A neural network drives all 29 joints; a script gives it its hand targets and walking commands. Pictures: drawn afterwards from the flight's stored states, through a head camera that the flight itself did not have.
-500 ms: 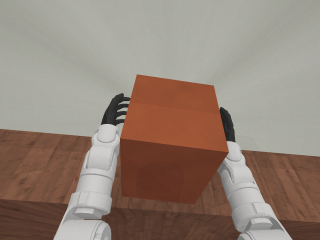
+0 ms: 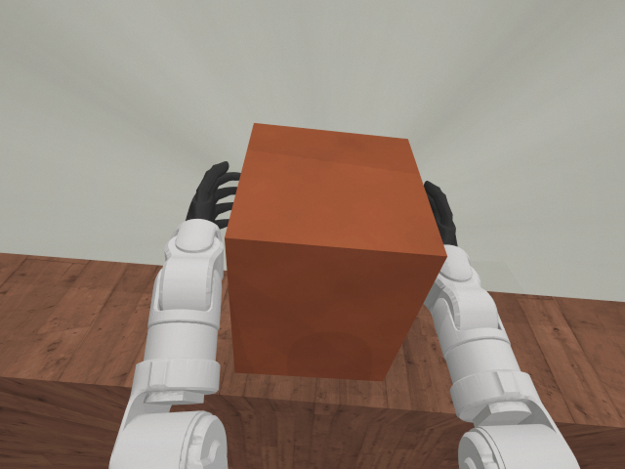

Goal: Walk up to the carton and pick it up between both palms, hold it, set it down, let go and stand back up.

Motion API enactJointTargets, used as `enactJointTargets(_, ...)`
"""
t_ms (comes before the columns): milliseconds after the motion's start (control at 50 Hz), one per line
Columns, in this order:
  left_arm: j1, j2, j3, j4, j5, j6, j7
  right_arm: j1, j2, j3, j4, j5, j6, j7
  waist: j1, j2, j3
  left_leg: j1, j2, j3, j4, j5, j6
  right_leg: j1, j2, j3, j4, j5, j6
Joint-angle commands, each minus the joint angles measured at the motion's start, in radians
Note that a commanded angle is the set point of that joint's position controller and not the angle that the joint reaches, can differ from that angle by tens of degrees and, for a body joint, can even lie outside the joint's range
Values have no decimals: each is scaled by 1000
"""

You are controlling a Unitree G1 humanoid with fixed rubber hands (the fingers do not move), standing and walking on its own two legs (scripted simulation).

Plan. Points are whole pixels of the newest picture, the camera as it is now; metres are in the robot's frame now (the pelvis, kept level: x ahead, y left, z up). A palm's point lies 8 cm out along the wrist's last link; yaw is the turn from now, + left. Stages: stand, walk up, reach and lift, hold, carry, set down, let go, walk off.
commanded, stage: reach and lift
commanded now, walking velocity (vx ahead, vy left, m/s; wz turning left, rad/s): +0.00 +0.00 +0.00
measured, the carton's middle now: (320, 256) +0.37 -0.02 +0.14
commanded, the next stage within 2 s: hold in 0.74 s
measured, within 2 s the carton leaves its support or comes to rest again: neither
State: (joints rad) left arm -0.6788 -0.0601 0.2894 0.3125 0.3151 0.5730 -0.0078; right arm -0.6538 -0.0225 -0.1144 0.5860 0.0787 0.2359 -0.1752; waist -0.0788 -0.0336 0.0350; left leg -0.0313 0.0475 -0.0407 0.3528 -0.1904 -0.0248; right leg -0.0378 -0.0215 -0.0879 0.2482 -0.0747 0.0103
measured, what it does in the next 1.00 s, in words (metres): stands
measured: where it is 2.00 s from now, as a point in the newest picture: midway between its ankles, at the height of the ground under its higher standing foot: outside the picture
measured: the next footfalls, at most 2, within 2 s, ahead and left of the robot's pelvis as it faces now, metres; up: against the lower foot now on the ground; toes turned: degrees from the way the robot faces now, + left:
none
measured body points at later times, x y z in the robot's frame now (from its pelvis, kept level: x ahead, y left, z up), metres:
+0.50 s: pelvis +0.01 +0.02 +0.00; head -0.02 +0.04 +0.45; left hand +0.41 +0.15 +0.19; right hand +0.40 -0.14 +0.17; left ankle +0.01 +0.14 -0.75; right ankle +0.05 -0.13 -0.75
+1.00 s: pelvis +0.01 +0.01 +0.00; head -0.03 +0.02 +0.45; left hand +0.39 +0.15 +0.20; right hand +0.39 -0.15 +0.19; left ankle +0.01 +0.14 -0.75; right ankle +0.05 -0.13 -0.75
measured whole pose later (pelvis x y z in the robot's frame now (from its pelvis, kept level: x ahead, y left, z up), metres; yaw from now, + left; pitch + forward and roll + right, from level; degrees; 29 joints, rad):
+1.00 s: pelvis +0.01 +0.01 +0.00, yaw +0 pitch -9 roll -1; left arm -0.64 -0.04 0.27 0.12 0.31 0.73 -0.03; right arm -0.66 -0.06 -0.02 0.48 0.20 0.33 -0.23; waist -0.09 -0.02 0.05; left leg 0.01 0.04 -0.05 0.36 -0.21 -0.03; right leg 0.01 -0.02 -0.08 0.24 -0.09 0.02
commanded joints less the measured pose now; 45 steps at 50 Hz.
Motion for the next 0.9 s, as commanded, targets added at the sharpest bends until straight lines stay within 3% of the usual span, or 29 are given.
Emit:
enactJointTargets(0, -623, -499, -340, 5, -73, -26, -169, -850, 604, 348, -229, 10, -85, 103, -13, -38, -334, -103, -113, 90, -101, -40, 69, 215, 41, 5, -21, -60, 43)
enactJointTargets(20, -601, -506, -338, -17, -75, -20, -167, -853, 611, 367, -255, 24, -88, 102, -7, -32, -361, -90, -113, 88, -96, 15, 68, 238, 42, 1, -13, 5, 46)
enactJointTargets(40, -624, -522, -370, -47, -90, -25, -170, -834, 599, 358, -224, 28, -88, 99, -24, 1, -377, -66, -111, 87, -85, 65, 51, 249, 43, -2, -1, 58, 43)
enactJointTargets(80, -649, -544, -382, -49, -74, -17, -163, -852, 588, 359, -193, 49, -90, 104, -27, 63, -385, -48, -110, 77, -79, 112, 36, 248, 57, -19, 6, 78, 29)
enactJointTargets(120, -622, -545, -390, -41, -91, -18, -159, -893, 596, 380, -259, 59, -101, 100, -16, 48, -405, -45, -113, 78, -66, 128, 35, 265, 55, -15, 7, 101, 34)
enactJointTargets(140, -634, -536, -385, -56, -90, -18, -163, -874, 599, 375, -230, 55, -99, 98, -26, 39, -408, -57, -117, 86, -70, 122, 40, 286, 51, -12, 8, 119, 40)
enactJointTargets(160, -630, -557, -400, -78, -102, -18, -155, -925, 607, 419, -310, 81, -105, 96, -8, 38, -442, -45, -114, 78, -62, 166, 35, 299, 63, -19, 19, 151, 38)
enactJointTargets(180, -648, -571, -445, -119, -120, -22, -153, -903, 598, 421, -306, 88, -107, 93, -29, 53, -467, -25, -114, 73, -45, 217, 18, 312, 70, -23, 28, 187, 34)
enactJointTargets(240, -643, -562, -417, -68, -96, -4, -150, -913, 580, 395, -275, 88, -94, 98, -24, 49, -354, -47, -106, 67, -62, 153, 22, 243, 77, -29, 15, 74, 32)
enactJointTargets(280, -645, -572, -406, -40, -109, 0, -149, -933, 585, 367, -266, 76, -89, 105, -20, 16, -336, -61, -93, 63, -81, 97, 31, 226, 76, -25, 0, 7, 28)
enactJointTargets(360, -652, -604, -438, -75, -124, 8, -138, -943, 555, 384, -265, 112, -89, 114, -20, 57, -387, 32, -79, 54, -55, 236, 2, 191, 96, -36, -1, 27, 21)
enactJointTargets(420, -637, -611, -481, -106, -141, 14, -127, -922, 542, 401, -316, 134, -85, 105, -34, 77, -423, 81, -80, 38, -12, 357, -24, 196, 103, -35, 4, 92, 16)
enactJointTargets(480, -589, -628, -523, -205, -166, 24, -113, -900, 541, 456, -415, 181, -76, 91, -28, 95, -509, 139, -82, 32, 31, 507, -45, 226, 114, -34, 16, 189, 17)
enactJointTargets(500, -587, -625, -530, -213, -159, 31, -112, -866, 514, 446, -390, 182, -64, 87, -44, 117, -482, 148, -78, 25, 35, 531, -56, 212, 115, -36, 16, 189, 17)
enactJointTargets(560, -534, -586, -490, -220, -116, 61, -119, -794, 506, 449, -356, 191, -28, 83, -33, 94, -390, 112, -83, 31, 17, 481, -40, 231, 110, -22, 13, 180, 19)
enactJointTargets(600, -534, -564, -470, -211, -101, 84, -137, -794, 474, 415, -328, 170, -12, 80, -44, 83, -319, 80, -81, 35, -10, 425, -35, 238, 103, -25, 7, 140, 21)
enactJointTargets(640, -519, -547, -453, -235, -102, 85, -143, -781, 502, 444, -354, 183, 2, 73, -29, 51, -317, 72, -88, 46, -15, 417, -25, 268, 98, -13, 10, 184, 30)
enactJointTargets(700, -525, -558, -487, -277, -131, 88, -152, -848, 545, 503, -468, 213, -6, 61, -29, 38, -387, 63, -96, 53, 0, 461, -19, 305, 101, -7, 21, 275, 39)
enactJointTargets(740, -521, -533, -476, -266, -120, 95, -164, -853, 544, 514, -489, 212, 2, 51, -26, 31, -361, 30, -110, 58, -10, 421, -17, 323, 95, -2, 21, 290, 40)
enactJointTargets(820, -606, -541, -522, -328, -149, 81, -156, -843, 569, 527, -480, 219, 12, 48, -30, 58, -418, 51, -105, 49, -7, 394, -21, 288, 97, -5, 27, 250, 41)
enactJointTargets(880, -625, -531, -505, -313, -162, 73, -147, -869, 577, 519, -484, 214, 17, 53, -8, 45, -451, 25, -104, 56, -21, 317, -5, 283, 88, 10, 25, 208, 40)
